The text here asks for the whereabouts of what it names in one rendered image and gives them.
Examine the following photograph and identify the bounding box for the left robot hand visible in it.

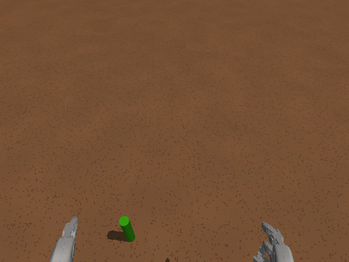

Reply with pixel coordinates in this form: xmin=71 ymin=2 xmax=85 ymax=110
xmin=49 ymin=216 xmax=79 ymax=262

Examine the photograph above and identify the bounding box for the right robot hand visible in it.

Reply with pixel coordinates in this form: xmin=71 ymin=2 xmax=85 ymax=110
xmin=253 ymin=222 xmax=294 ymax=262

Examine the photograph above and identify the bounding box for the can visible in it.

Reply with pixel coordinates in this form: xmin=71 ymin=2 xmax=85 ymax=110
xmin=119 ymin=216 xmax=135 ymax=242

